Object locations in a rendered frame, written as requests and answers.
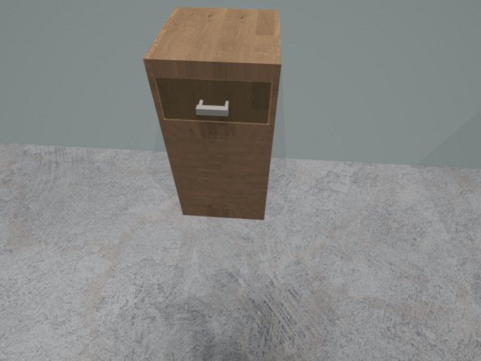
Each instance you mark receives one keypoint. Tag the cabinet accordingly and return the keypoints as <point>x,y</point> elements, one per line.
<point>220,169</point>

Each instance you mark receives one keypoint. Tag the handle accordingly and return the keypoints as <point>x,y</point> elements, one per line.
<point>212,110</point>

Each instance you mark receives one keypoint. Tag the drawer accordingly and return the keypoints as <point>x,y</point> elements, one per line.
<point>248,100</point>

